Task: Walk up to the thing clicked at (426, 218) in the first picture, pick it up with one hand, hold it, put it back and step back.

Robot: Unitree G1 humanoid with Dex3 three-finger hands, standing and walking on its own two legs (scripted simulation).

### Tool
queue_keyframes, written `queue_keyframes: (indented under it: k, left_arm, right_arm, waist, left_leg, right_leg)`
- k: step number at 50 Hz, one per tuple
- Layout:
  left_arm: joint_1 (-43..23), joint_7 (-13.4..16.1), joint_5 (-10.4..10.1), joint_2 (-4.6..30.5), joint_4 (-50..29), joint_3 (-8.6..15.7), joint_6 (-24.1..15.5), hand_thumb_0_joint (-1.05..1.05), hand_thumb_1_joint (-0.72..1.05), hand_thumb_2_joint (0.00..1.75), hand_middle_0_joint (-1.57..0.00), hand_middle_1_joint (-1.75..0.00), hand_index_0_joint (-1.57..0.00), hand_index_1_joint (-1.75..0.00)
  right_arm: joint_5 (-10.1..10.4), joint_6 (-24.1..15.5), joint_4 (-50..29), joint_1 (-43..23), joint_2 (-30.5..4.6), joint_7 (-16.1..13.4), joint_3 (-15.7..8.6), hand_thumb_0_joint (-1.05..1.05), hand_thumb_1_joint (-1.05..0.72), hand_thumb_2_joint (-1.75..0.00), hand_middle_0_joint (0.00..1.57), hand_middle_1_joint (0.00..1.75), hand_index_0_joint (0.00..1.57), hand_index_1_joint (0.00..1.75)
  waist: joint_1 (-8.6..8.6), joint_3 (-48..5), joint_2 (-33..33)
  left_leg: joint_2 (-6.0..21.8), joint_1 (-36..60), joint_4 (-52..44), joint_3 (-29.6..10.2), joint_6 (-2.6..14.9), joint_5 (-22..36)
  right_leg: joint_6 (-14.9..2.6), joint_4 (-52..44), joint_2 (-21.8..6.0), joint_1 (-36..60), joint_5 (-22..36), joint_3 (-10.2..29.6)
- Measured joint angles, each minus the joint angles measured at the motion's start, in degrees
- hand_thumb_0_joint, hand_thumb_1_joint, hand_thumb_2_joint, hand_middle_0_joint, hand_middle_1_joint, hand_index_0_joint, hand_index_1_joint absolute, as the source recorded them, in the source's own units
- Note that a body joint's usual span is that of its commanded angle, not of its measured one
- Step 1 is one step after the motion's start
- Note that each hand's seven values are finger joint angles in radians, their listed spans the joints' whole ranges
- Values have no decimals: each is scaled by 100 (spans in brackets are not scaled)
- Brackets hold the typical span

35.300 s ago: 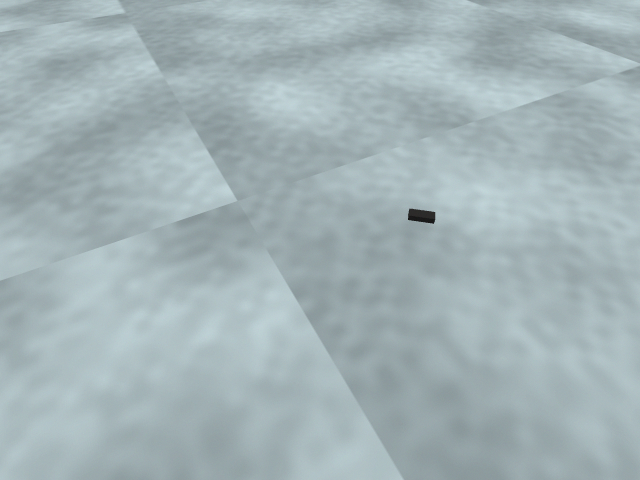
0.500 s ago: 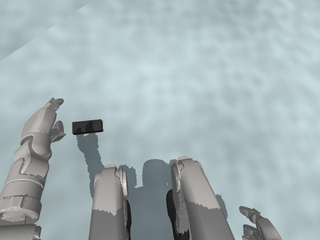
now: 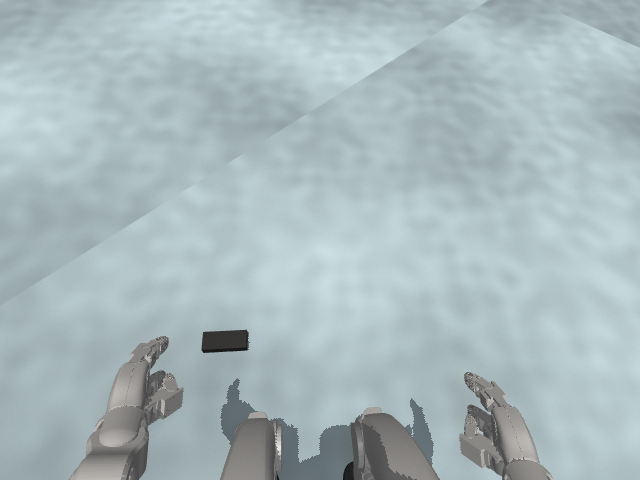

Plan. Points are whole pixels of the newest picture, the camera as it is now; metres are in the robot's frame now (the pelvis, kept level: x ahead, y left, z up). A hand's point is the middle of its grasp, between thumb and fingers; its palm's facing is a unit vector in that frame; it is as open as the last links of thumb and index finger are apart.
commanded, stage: home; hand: left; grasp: from above
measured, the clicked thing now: (225, 341) +0.50 +0.22 -0.62
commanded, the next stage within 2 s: none
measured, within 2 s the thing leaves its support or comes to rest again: neither
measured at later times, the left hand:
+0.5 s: hand (136, 439) +0.20 +0.19 +0.04, palm faces +0.09 -0.98 -0.20, open 7.4 cm
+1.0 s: hand (138, 439) +0.20 +0.19 +0.04, palm faces +0.07 -0.98 -0.19, open 7.4 cm
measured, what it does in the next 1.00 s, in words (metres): rises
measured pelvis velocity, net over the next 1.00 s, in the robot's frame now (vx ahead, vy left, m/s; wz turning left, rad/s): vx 0.04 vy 0.00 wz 0.03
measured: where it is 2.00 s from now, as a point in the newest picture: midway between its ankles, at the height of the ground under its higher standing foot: outside the picture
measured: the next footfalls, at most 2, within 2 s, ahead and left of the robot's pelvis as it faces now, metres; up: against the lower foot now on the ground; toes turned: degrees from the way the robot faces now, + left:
none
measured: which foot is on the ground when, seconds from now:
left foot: down 0.00-1.00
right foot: down 0.00-1.00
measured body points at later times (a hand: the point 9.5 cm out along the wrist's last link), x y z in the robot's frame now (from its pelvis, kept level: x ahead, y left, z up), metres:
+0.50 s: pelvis +0.05 +0.00 +0.09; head +0.06 +0.01 +0.54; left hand +0.19 +0.24 +0.06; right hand +0.22 -0.23 +0.03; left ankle +0.05 +0.11 -0.60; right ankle +0.05 -0.12 -0.60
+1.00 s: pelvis +0.04 +0.00 +0.09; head +0.06 +0.01 +0.54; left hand +0.19 +0.24 +0.05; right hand +0.21 -0.23 +0.02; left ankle +0.05 +0.11 -0.60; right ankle +0.05 -0.12 -0.60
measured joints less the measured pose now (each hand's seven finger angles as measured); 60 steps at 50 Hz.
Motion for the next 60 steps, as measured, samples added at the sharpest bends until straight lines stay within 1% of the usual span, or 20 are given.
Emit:
queue_keyframes:
  k: [4,6,15,20,24,31,37,47,60]
  left_arm:
    - [546,-16,-165,-102,-434,5,171,1,90,90,-21,-30,-20,-30]
    - [834,-24,-208,-139,-677,-12,239,1,90,90,-21,-30,-20,-30]
    - [2175,-80,-258,-253,-1888,-176,499,1,90,90,-20,-30,-20,-30]
    - [2596,-170,-228,-267,-2290,-217,620,1,90,90,-20,-30,-20,-30]
    - [2686,-261,-204,-263,-2371,-221,675,1,90,90,-20,-30,-20,-30]
    - [2606,-362,-162,-276,-2281,-208,677,1,90,90,-20,-30,-20,-30]
    - [2571,-358,-130,-264,-2276,-230,654,1,90,90,-20,-30,-20,-30]
    - [2574,-351,-154,-249,-2264,-216,635,1,90,90,-20,-30,-20,-30]
    - [2568,-374,-176,-268,-2258,-198,623,1,90,90,-20,-30,-20,-30]
  right_arm:
    - [-16,-65,-34,265,6,-142,23,1,-90,-90,21,30,20,30]
    - [-27,-96,-73,395,-2,-207,22,1,-90,-90,21,30,20,30]
    - [-79,-279,-282,835,-43,-438,-47,2,-90,-90,21,30,20,30]
    - [-119,-412,-351,849,-52,-498,-74,2,-90,-90,21,30,20,30]
    - [-156,-531,-379,760,-60,-506,-75,2,-90,-90,21,30,20,30]
    - [-211,-671,-369,651,-66,-485,-78,2,-90,-90,21,30,20,30]
    - [-223,-701,-294,666,-77,-473,-81,2,-90,-90,21,30,20,30]
    - [-217,-692,-202,799,-68,-466,-96,2,-90,-90,21,30,20,30]
    - [-216,-725,-181,822,-70,-465,-114,2,-90,-90,21,30,20,30]
  waist:
    - [-12,22,33]
    - [-13,39,51]
    - [42,11,156]
    - [121,-20,180]
    - [177,10,181]
    - [245,101,118]
    - [243,161,93]
    - [196,160,123]
    - [194,149,136]
  left_leg:
    - [12,723,-612,4,2,124]
    - [16,1078,-904,10,7,185]
    - [26,2452,-1985,40,35,405]
    - [8,2875,-2257,40,45,450]
    - [-12,3031,-2336,28,46,466]
    - [-34,3086,-2324,1,36,469]
    - [-30,3123,-2327,-1,33,472]
    - [-20,3112,-2334,40,46,475]
    - [-9,3078,-2310,64,51,456]
  right_leg:
    - [4,-632,11,730,137,23]
    - [9,-933,15,1088,204,38]
    - [33,-2064,20,2479,456,98]
    - [42,-2339,1,2909,498,105]
    - [44,-2407,-19,3069,499,94]
    - [37,-2375,-39,3128,476,65]
    - [36,-2384,-35,3166,484,64]
    - [48,-2388,-27,3140,500,105]
    - [54,-2361,-18,3096,490,128]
